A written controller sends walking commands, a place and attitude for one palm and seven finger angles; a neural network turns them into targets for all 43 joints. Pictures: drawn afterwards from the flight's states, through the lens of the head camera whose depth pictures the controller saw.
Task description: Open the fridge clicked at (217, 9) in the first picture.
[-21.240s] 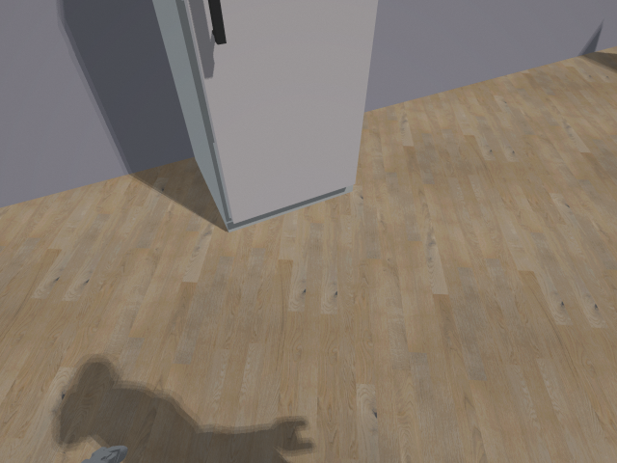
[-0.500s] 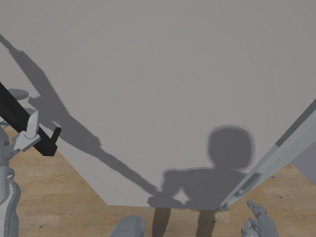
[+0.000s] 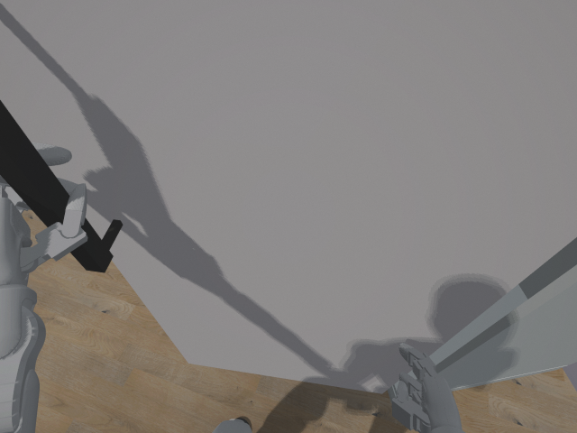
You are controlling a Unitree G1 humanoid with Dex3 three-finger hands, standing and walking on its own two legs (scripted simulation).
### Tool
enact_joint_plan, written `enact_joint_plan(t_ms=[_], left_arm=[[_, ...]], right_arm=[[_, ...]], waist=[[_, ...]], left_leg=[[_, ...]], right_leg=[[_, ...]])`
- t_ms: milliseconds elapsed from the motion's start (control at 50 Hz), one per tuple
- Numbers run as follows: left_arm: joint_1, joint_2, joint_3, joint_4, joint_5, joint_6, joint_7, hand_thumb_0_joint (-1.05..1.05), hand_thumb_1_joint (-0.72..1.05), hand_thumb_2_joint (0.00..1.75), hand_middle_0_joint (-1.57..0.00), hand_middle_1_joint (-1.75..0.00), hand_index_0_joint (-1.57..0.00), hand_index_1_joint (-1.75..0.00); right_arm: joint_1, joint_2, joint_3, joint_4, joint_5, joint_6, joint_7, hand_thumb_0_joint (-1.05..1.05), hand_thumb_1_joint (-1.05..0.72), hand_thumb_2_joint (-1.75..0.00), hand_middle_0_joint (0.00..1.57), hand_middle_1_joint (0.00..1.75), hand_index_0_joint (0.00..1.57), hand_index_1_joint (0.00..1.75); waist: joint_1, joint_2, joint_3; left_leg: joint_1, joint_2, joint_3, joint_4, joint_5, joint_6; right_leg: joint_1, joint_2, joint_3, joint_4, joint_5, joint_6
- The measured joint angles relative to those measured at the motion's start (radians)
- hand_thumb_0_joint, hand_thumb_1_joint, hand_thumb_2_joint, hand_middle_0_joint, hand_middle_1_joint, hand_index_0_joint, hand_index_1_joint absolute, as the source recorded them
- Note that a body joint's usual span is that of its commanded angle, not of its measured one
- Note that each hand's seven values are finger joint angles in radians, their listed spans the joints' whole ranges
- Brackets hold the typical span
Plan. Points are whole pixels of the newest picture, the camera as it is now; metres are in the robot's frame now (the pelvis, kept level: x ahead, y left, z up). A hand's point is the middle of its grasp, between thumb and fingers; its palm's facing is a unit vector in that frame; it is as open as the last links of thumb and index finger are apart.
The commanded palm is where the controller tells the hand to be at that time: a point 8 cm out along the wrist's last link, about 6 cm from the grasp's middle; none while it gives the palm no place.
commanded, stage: stop walking and hold the door back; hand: left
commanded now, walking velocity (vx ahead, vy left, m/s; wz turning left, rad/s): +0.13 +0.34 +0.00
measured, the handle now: (49, 164) +0.32 +0.27 +0.22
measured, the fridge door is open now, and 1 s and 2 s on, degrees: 72 72 70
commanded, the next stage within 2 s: loosen the grip on the handle in 0.98 s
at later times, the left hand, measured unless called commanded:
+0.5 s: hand (74, 221) +0.28 +0.25 +0.18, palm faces +0.43 -0.89 -0.16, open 5.8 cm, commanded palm +0.25 +0.29 +0.16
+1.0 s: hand (76, 217) +0.28 +0.25 +0.18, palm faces +0.45 -0.87 -0.20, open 5.8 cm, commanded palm +0.24 +0.30 +0.16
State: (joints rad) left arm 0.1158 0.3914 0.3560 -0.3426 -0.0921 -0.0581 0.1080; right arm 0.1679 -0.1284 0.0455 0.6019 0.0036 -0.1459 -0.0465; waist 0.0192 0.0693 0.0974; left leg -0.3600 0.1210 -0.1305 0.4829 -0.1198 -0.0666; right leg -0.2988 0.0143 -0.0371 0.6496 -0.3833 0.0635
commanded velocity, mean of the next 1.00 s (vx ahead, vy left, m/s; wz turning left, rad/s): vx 0.13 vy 0.06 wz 0.00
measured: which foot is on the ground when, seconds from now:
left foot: down 0.00-0.02, up 0.04-0.40, down 0.42-0.80, up 0.82-1.00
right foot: up 0.00-0.02, down 0.04-0.42, up 0.44-0.76, down 0.78-1.00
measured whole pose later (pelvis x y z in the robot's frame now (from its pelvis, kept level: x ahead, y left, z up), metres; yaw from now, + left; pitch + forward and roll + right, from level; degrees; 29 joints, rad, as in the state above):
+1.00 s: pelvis -0.12 -0.04 +0.00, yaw +8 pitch -2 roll +1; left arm -0.68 0.42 0.29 0.70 -0.03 -0.14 0.07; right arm 0.20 -0.32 0.00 0.73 0.04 -0.06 -0.11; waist -0.03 0.03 0.09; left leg -0.39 0.03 0.03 0.81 -0.39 -0.02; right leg -0.25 -0.05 -0.10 0.52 -0.23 -0.03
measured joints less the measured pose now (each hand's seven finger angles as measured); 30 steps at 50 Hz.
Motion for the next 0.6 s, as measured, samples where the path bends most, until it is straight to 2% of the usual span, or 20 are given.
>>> enact_joint_plan(t_ms=[40, 80, 100, 140, 180, 220, 260, 400, 420, 440, 500, 540, 600], left_arm=[[-0.008, 0.024, 0.04, 0.023, -0.007, 0.006, 0.011, -0.14, 0.54, 0.79, -0.46, -1.4, -0.29, -1.36], [-0.038, -0.013, 0.047, 0.091, 0.008, -0.028, 0.015, -0.15, 0.53, 0.79, -0.46, -1.4, -0.3, -1.36], [-0.055, -0.026, 0.036, 0.139, 0.014, -0.042, 0.013, -0.16, 0.53, 0.79, -0.46, -1.4, -0.31, -1.36], [-0.095, -0.043, 0.005, 0.235, 0.025, -0.063, 0.012, -0.17, 0.53, 0.8, -0.46, -1.4, -0.34, -1.37], [-0.152, -0.04, -0.021, 0.346, 0.034, -0.092, 0.006, -0.17, 0.53, 0.81, -0.46, -1.4, -0.37, -1.38], [-0.225, -0.029, -0.049, 0.457, 0.038, -0.113, 0.0, -0.17, 0.53, 0.82, -0.46, -1.4, -0.39, -1.38], [-0.301, -0.024, -0.072, 0.553, 0.044, -0.124, 0.001, -0.17, 0.53, 0.82, -0.46, -1.4, -0.4, -1.39], [-0.552, -0.037, -0.126, 0.745, 0.06, -0.115, 0.002, -0.11, 0.58, 0.81, -0.46, -1.4, -0.43, -1.4], [-0.584, -0.039, -0.135, 0.758, 0.06, -0.113, 0.001, -0.1, 0.58, 0.82, -0.46, -1.4, -0.43, -1.4], [-0.616, -0.037, -0.14, 0.771, 0.058, -0.112, 0.001, -0.09, 0.59, 0.82, -0.46, -1.4, -0.43, -1.4], [-0.674, -0.038, -0.147, 0.811, 0.051, -0.109, 0.017, -0.08, 0.61, 0.81, -0.46, -1.4, -0.42, -1.4], [-0.701, -0.043, -0.151, 0.841, 0.052, -0.101, 0.018, -0.07, 0.62, 0.8, -0.46, -1.4, -0.41, -1.4], [-0.74, -0.035, -0.165, 0.866, 0.054, -0.076, 0.006, -0.08, 0.63, 0.78, -0.46, -1.4, -0.42, -1.4]], right_arm=[[0.007, -0.007, 0.001, -0.003, 0.001, -0.001, 0.002, 0.01, -0.89, -0.9, 0.21, 0.3, 0.21, 0.3], [-0.013, -0.054, -0.014, 0.035, 0.003, 0.011, -0.008, 0.01, -0.89, -0.9, 0.21, 0.3, 0.21, 0.3], [-0.015, -0.078, -0.025, 0.06, 0.002, 0.018, -0.017, 0.01, -0.9, -0.9, 0.21, 0.3, 0.21, 0.3], [-0.004, -0.118, -0.044, 0.1, 0.004, 0.035, -0.03, 0.01, -0.9, -0.9, 0.21, 0.3, 0.21, 0.3], [0.006, -0.15, -0.053, 0.126, 0.007, 0.053, -0.046, 0.01, -0.9, -0.9, 0.2, 0.3, 0.21, 0.3], [0.014, -0.174, -0.06, 0.132, 0.01, 0.071, -0.055, 0.01, -0.9, -0.9, 0.2, 0.3, 0.2, 0.3], [0.017, -0.192, -0.067, 0.129, 0.012, 0.082, -0.058, 0.01, -0.9, -0.9, 0.2, 0.3, 0.2, 0.3], [0.009, -0.208, -0.078, 0.105, 0.014, 0.085, -0.053, 0.01, -0.9, -0.9, 0.2, 0.3, 0.2, 0.3], [0.012, -0.211, -0.077, 0.095, 0.014, 0.083, -0.052, 0.01, -0.9, -0.9, 0.2, 0.3, 0.2, 0.3], [0.008, -0.204, -0.077, 0.09, 0.013, 0.079, -0.052, 0.01, -0.9, -0.9, 0.2, 0.3, 0.2, 0.3], [0.016, -0.154, -0.067, 0.075, 0.024, 0.075, -0.053, 0.01, -0.9, -0.9, 0.2, 0.3, 0.2, 0.3], [0.042, -0.118, -0.047, 0.075, 0.03, 0.071, -0.05, 0.01, -0.9, -0.9, 0.2, 0.3, 0.2, 0.3], [0.081, -0.07, -0.012, 0.089, 0.036, 0.078, -0.037, 0.01, -0.9, -0.9, 0.2, 0.3, 0.2, 0.3]], waist=[[0.012, -0.036, -0.023], [0.021, -0.004, -0.018], [0.023, 0.005, -0.023], [0.031, 0.001, -0.04], [0.027, -0.012, -0.053], [0.019, -0.025, -0.06], [0.012, -0.035, -0.065], [-0.011, -0.071, -0.067], [-0.016, -0.065, -0.069], [-0.025, -0.069, -0.061], [-0.028, -0.063, -0.021], [-0.038, -0.043, -0.017], [-0.03, -0.037, -0.01]], left_leg=[[-0.058, -0.032, 0.006, 0.088, -0.07, -0.002], [-0.137, -0.064, -0.018, 0.332, -0.266, 0.01], [-0.166, -0.092, -0.012, 0.447, -0.307, 0.013], [-0.197, -0.136, 0.033, 0.623, -0.314, 0.008], [-0.194, -0.151, 0.081, 0.697, -0.282, 0.007], [-0.162, -0.151, 0.112, 0.668, -0.261, 0.015], [-0.115, -0.142, 0.132, 0.578, -0.25, 0.026], [0.095, -0.12, 0.189, 0.133, -0.253, 0.066], [0.133, -0.115, 0.189, 0.054, -0.246, 0.076], [0.132, -0.115, 0.188, 0.024, -0.176, 0.084], [0.119, -0.099, 0.196, 0.038, -0.132, 0.089], [0.116, -0.079, 0.178, 0.013, -0.115, 0.089], [0.114, -0.064, 0.166, -0.02, -0.087, 0.085]], right_leg=[[0.078, -0.023, 0.002, -0.17, 0.131, -0.022], [0.052, -0.019, -0.009, -0.119, 0.147, -0.042], [0.051, -0.029, -0.015, -0.107, 0.128, -0.045], [0.059, -0.063, -0.021, -0.109, 0.112, -0.044], [0.068, -0.095, -0.033, -0.117, 0.116, -0.042], [0.071, -0.121, -0.048, -0.122, 0.127, -0.04], [0.063, -0.138, -0.06, -0.126, 0.141, -0.039], [-0.012, -0.161, -0.072, -0.14, 0.21, -0.026], [-0.034, -0.156, -0.075, -0.124, 0.211, -0.024], [-0.06, -0.153, -0.069, -0.086, 0.174, -0.024], [-0.131, -0.099, -0.034, 0.115, -0.022, -0.041], [-0.168, -0.057, -0.036, 0.228, -0.031, -0.043], [-0.184, -0.035, -0.044, 0.264, 0.013, -0.039]])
